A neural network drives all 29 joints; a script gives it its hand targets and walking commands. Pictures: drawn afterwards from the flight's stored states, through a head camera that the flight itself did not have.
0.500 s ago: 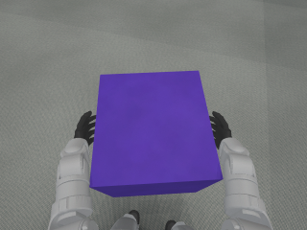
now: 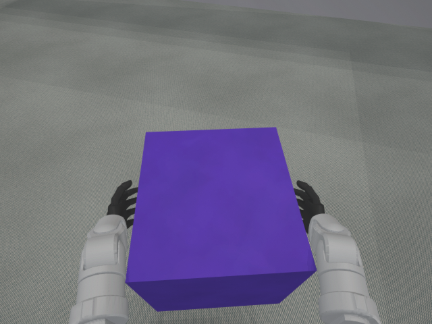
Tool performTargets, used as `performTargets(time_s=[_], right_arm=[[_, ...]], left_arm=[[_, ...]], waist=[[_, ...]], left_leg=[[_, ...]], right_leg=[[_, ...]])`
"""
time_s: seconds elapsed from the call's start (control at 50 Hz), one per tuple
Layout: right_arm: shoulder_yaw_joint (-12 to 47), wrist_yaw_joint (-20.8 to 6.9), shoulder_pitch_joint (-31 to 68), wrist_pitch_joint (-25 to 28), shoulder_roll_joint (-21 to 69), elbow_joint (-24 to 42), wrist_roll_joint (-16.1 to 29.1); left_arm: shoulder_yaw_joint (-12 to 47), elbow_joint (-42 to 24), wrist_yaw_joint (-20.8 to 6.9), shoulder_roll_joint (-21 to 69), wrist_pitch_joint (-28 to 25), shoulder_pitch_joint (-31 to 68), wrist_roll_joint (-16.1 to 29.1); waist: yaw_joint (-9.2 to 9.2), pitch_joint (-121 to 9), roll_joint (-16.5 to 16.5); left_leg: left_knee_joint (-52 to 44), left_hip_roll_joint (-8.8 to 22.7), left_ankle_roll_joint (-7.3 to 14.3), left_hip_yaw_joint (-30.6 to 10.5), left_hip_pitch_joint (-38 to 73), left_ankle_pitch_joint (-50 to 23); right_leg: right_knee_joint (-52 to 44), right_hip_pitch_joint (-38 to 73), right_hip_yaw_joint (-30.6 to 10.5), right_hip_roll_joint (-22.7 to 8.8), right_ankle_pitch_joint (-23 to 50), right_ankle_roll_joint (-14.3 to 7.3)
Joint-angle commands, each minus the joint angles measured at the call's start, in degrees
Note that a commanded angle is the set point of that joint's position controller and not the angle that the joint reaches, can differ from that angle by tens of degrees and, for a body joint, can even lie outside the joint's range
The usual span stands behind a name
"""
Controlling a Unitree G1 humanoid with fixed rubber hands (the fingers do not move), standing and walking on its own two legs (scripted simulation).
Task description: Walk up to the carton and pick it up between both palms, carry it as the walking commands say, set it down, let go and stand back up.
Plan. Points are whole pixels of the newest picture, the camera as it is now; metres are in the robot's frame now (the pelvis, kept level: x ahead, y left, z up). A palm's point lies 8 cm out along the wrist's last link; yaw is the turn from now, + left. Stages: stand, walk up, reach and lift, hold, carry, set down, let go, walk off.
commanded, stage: reach and lift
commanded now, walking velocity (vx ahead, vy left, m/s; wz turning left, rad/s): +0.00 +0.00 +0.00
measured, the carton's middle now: (215, 221) +0.34 +0.04 -0.05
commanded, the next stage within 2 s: hold in 1.66 s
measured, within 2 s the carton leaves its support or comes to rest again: neither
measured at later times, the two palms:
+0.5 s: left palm (116, 218) +0.27 +0.21 +0.05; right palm (325, 222) +0.30 -0.17 +0.05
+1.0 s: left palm (122, 214) +0.28 +0.20 +0.05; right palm (332, 228) +0.29 -0.18 +0.05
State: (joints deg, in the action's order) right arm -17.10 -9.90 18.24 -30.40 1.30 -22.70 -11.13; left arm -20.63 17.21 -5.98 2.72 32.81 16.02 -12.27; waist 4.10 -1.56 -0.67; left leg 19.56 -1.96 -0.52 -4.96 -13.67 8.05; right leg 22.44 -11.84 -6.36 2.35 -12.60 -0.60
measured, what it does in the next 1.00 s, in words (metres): stands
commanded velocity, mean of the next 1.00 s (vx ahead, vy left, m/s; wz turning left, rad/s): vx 0.00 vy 0.00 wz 0.00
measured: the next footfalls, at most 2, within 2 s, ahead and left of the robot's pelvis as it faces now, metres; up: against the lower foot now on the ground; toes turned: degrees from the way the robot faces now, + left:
none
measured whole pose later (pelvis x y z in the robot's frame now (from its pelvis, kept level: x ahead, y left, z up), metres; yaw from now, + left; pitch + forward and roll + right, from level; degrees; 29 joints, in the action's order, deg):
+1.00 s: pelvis +0.01 +0.01 +0.00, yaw +1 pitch -6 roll +0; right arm -13.5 -9.2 10.7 -41.0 1.4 -8.8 -9.9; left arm -15.7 7.5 -6.2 2.1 41.8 10.7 -10.5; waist -0.1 1.5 -0.8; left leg 14.6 -2.1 0.1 -5.5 -1.6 7.3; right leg 14.9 1.6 -5.7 1.6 -10.6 -0.4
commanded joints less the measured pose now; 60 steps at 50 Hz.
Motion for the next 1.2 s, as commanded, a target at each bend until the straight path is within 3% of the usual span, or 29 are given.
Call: performTargets(time_s=[0.0, 0.34, 0.5, 0.78, 1.18], right_arm=[[30.1, -9.2, 26.7, -0.4, 47.5, 4.0, 9.2], [34.1, -7.0, 22.0, -7.5, 45.1, 15.1, 10.3], [33.3, -6.7, 22.0, -8.7, 44.0, 15.0, 9.6], [34.0, -6.9, 20.1, -9.3, 43.2, 17.2, 9.8], [34.5, -5.7, 17.5, -9.7, 41.7, 19.6, 9.8]], left_arm=[[33.9, -2.2, -11.1, 47.6, 1.2, 25.3, 10.9], [37.0, -12.1, -10.6, 43.0, 7.8, 22.2, 12.9], [36.7, -11.5, -10.3, 42.9, 8.3, 23.2, 12.4], [37.5, -13.0, -9.3, 44.0, 8.5, 21.1, 12.1], [38.7, -14.8, -8.7, 41.7, 8.5, 18.8, 12.2]], waist=[[-0.01, -15.1, 0.1], [-1.22, -8.8, 0.2], [-2.64, -7.5, 0.6], [-3.75, -8.8, 1.0], [-4.22, -8.2, 0.4]], left_leg=[[-1.1, -2.7, 0.1, 2.6, 16.0, -12.3], [-4.8, -3.2, 0.1, 2.7, 19.3, -10.5], [-5.2, -3.2, 0.2, 2.5, 18.3, -7.5], [-5.0, -3.2, -0.2, 1.5, 18.9, -10.9], [-5.0, -3.5, -0.2, 1.1, 18.3, -11.1]], right_leg=[[-5.2, 0.8, 2.8, 2.1, 10.0, 0.6], [-9.3, 7.5, 2.6, 1.9, 11.3, 0.1], [-9.7, 8.4, 2.9, 2.0, 9.2, 0.0], [-9.2, 10.4, 2.7, 2.4, 13.8, 0.1], [-9.5, 11.0, 2.5, 2.4, 15.0, 0.3]])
